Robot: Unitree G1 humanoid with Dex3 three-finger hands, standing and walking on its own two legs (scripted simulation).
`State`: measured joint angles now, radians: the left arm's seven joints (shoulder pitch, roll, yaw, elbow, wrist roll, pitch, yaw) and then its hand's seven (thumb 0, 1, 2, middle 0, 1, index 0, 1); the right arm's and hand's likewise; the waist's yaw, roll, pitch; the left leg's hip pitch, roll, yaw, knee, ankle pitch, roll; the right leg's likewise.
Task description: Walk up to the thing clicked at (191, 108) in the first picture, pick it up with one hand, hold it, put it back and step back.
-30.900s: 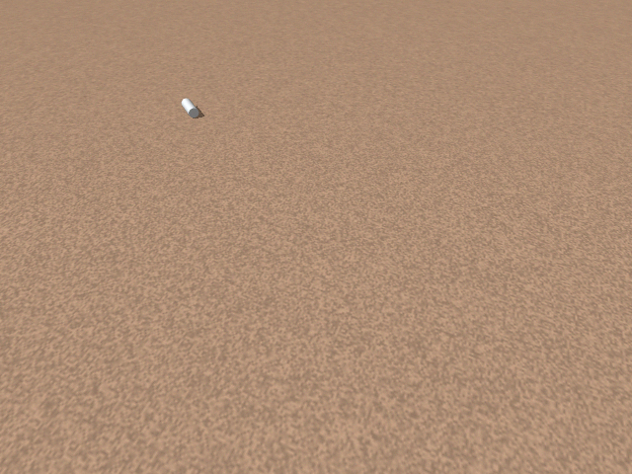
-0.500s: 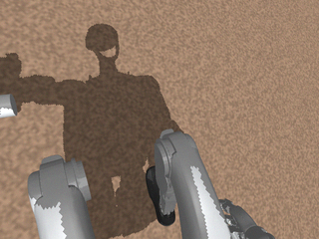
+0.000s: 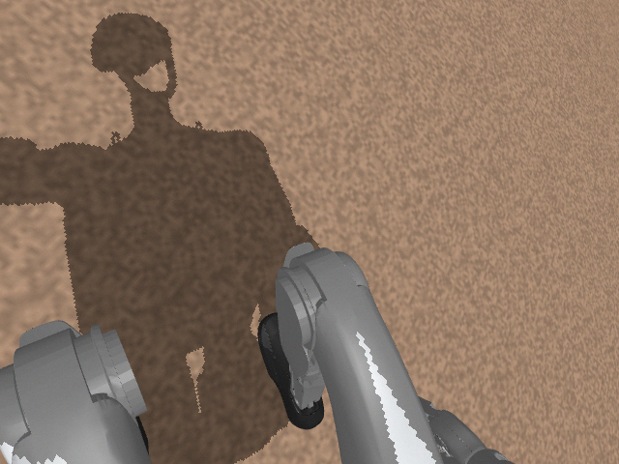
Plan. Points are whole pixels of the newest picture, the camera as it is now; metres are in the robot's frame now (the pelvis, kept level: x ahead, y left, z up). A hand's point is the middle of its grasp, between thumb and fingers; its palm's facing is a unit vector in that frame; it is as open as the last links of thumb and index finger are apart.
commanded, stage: rest palm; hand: left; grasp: from above
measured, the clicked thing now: out of the picture +0.45 +0.37 -0.27
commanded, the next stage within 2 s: close in 0.84 s
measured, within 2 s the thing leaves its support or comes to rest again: neither
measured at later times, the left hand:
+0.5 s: hand out of the picture +0.43 +0.36 -0.24, palm faces -0.45 -0.16 -0.88, open 14.3 cm
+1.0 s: hand out of the picture +0.43 +0.36 -0.25, palm faces -0.46 -0.15 -0.87, open 13.9 cm
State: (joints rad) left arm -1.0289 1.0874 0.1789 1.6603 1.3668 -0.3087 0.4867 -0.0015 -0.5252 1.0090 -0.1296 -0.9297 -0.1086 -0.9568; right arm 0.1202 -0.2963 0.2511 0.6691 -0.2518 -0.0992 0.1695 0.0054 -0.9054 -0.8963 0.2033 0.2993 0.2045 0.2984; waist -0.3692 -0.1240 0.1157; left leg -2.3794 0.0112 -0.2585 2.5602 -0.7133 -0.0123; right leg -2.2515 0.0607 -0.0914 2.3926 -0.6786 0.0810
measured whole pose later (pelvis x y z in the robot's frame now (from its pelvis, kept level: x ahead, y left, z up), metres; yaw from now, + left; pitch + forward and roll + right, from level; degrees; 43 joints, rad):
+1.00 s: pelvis +0.00 +0.00 -0.01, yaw -2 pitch +27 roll -16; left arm -0.99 1.09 0.16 1.71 1.36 -0.32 0.57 0.00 -0.51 1.02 -0.12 -0.98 -0.10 -1.00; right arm 0.06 -0.31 0.30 0.66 -0.29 -0.17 0.23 0.01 -0.91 -0.90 0.20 0.30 0.20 0.30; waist -0.36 -0.15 0.15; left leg -2.37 0.01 -0.29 2.60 -0.74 -0.01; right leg -2.23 0.07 -0.12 2.41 -0.68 0.08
